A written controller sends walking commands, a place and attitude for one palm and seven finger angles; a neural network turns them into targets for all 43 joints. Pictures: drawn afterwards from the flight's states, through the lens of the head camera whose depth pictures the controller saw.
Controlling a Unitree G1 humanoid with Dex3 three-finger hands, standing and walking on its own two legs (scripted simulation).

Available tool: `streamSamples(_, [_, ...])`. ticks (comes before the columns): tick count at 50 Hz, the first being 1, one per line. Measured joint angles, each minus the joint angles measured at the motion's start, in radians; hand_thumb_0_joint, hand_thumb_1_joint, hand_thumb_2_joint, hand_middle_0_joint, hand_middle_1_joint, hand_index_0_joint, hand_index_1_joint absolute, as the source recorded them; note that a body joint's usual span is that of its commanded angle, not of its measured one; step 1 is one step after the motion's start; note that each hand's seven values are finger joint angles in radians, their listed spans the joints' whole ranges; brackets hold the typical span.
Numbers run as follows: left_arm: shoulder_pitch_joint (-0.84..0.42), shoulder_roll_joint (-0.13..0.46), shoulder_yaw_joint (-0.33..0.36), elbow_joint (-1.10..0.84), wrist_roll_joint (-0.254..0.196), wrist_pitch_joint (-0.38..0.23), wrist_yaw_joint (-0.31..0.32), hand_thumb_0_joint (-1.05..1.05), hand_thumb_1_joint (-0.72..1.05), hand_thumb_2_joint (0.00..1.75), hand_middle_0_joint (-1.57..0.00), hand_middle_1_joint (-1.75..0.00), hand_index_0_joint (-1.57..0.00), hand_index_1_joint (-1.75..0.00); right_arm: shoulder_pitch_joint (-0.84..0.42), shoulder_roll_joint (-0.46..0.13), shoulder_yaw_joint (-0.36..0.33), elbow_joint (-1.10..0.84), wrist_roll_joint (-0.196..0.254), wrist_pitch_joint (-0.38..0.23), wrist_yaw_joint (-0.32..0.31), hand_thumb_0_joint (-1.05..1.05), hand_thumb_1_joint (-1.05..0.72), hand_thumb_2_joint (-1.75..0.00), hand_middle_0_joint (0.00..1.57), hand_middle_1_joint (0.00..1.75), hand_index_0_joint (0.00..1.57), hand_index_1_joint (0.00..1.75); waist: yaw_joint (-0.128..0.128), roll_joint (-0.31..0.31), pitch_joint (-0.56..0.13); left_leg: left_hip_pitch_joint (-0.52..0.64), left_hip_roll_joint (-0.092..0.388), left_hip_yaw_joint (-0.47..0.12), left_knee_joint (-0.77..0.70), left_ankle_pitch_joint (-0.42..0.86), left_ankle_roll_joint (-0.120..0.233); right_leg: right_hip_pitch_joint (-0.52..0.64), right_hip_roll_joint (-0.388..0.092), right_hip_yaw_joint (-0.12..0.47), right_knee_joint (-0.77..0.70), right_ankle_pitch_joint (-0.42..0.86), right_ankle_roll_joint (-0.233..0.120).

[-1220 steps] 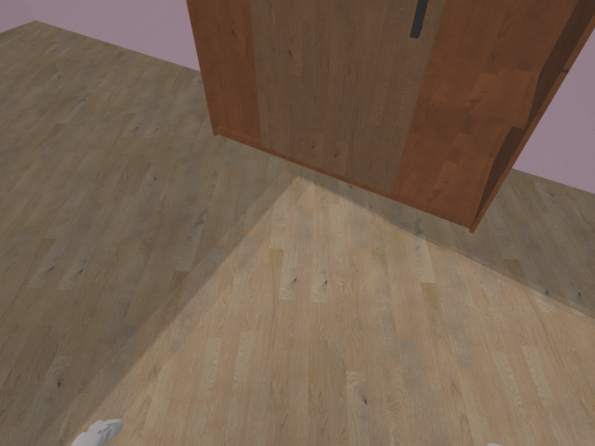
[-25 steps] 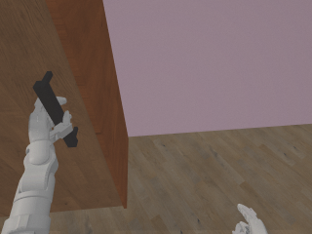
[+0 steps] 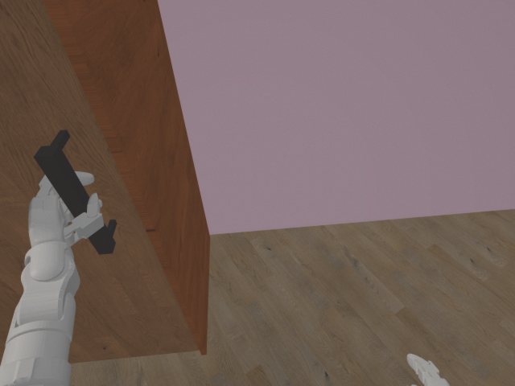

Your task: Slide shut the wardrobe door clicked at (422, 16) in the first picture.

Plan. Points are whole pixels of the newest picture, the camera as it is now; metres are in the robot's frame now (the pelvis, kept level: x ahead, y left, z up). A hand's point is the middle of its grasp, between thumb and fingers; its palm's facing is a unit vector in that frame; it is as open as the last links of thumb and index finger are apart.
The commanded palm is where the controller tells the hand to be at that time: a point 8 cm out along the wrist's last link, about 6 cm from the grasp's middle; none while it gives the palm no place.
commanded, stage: loosen the grip on the handle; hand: left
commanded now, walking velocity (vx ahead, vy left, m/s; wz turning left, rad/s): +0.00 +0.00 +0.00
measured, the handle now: (86, 197) +0.38 +0.31 +0.12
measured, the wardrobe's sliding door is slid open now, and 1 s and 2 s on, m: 0.00 0.00 0.00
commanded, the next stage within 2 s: slip the hand off the handle in 0.58 s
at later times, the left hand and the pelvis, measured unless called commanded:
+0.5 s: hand (93, 217) +0.35 +0.29 +0.10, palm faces +0.49 -0.84 -0.24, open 13.5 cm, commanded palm +0.30 +0.32 +0.12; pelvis +0.00 -0.01 +0.00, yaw +3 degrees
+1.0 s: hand (54, 228) +0.32 +0.34 +0.11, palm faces +0.55 -0.80 -0.24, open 14.6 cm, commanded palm +0.28 +0.37 +0.11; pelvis +0.00 -0.01 -0.01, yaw +3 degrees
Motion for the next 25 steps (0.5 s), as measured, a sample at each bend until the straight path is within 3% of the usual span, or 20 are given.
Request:
streamSamples(1, [-0.028, 0.002, 0.01, 0.005, 0.022, 0.002, -0.02, -0.05, 0.63, 0.82, -0.43, -1.28, -0.32, -1.4, 0.008, 0.002, 0.003, -0.021, 0.006, -0.009, -0.002, 0.01, -0.9, -0.9, 0.2, 0.3, 0.2, 0.3, 0.001, -0.005, 0.02, -0.002, -0.003, -0.005, 0.005, 0.001, 0.002, -0.002, -0.004, -0.005, 0.011, -0.004, 0.003])
streamSamples(2, [-0.091, 0.01, 0.013, 0.046, 0.077, -0.001, -0.047, -0.05, 0.6, 0.82, -0.43, -1.29, -0.32, -1.4, 0.017, 0.012, -0.004, -0.025, -0.017, -0.038, 0.009, 0.01, -0.9, -0.9, 0.2, 0.3, 0.2, 0.3, 0.013, -0.021, 0.047, 0.003, -0.013, -0.008, 0.001, 0.007, 0.004, -0.006, -0.013, -0.01, 0.031, -0.011, 0.001])
streamSamples(3, [-0.137, 0.009, 0.016, 0.066, 0.089, 0.001, -0.061, -0.05, 0.58, 0.81, -0.43, -1.3, -0.33, -1.4, 0.022, 0.02, -0.006, -0.02, -0.026, -0.061, 0.025, 0.01, -0.9, -0.9, 0.2, 0.3, 0.2, 0.3, 0.021, -0.037, 0.07, 0.006, -0.023, -0.016, -0.01, 0.024, 0.006, -0.008, -0.022, -0.018, 0.042, -0.014, -0.003])
streamSamples(8, [-0.212, -0.006, 0.048, 0.07, 0.066, 0.057, -0.058, -0.04, 0.46, 0.73, -0.44, -1.34, -0.39, -1.4, 0.017, 0.046, 0.02, 0.012, -0.031, -0.094, 0.057, 0.01, -0.9, -0.9, 0.2, 0.3, 0.21, 0.3, 0.037, -0.081, 0.092, -0.006, -0.026, -0.029, -0.028, 0.054, -0.002, -0.027, -0.025, -0.033, 0.048, -0.004, -0.016])
streamSamples(12, [-0.202, -0.006, 0.006, 0.064, 0.117, 0.065, -0.011, -0.02, 0.23, 0.6, -0.42, -1.36, -0.42, -1.4, 0.008, 0.035, 0.019, 0.024, -0.037, -0.11, 0.051, 0.01, -0.9, -0.9, 0.2, 0.3, 0.21, 0.3, 0.02, -0.051, 0.101, -0.022, -0.026, -0.04, -0.007, 0.046, 0.002, -0.031, -0.025, -0.042, 0.052, -0.003, -0.014])
streamSamples(18, [-0.167, -0.023, 0.013, 0.03, 0.059, 0.048, 0.012, 0.0, -0.21, 0.37, -0.4, -1.35, -0.41, -1.37, 0.014, 0.035, 0.008, 0.057, -0.038, -0.105, 0.043, 0.01, -0.9, -0.9, 0.2, 0.3, 0.21, 0.3, 0.016, -0.043, 0.093, -0.025, -0.026, -0.04, 0.0, 0.034, 0.003, -0.032, -0.024, -0.041, 0.052, -0.012, -0.01])
streamSamples(22, [-0.134, -0.023, 0.013, 0.002, 0.077, 0.033, 0.024, 0.0, -0.38, 0.28, -0.38, -1.31, -0.37, -1.33, 0.023, 0.033, 0.007, 0.066, -0.043, -0.094, 0.041, 0.01, -0.9, -0.9, 0.2, 0.3, 0.21, 0.3, 0.015, -0.053, 0.083, -0.025, -0.026, -0.041, 0.007, 0.019, 0.001, -0.03, -0.025, -0.041, 0.056, -0.026, -0.01])
streamSamples(25, [-0.119, -0.003, 0.022, 0.003, 0.078, 0.061, 0.017, 0.0, -0.46, 0.25, -0.35, -1.27, -0.35, -1.29, 0.019, 0.028, 0.003, 0.06, -0.042, -0.079, 0.037, 0.01, -0.9, -0.9, 0.2, 0.3, 0.21, 0.3, 0.011, -0.056, 0.083, -0.028, -0.027, -0.04, 0.01, 0.011, 0.0, -0.034, -0.026, -0.039, 0.061, -0.034, -0.01])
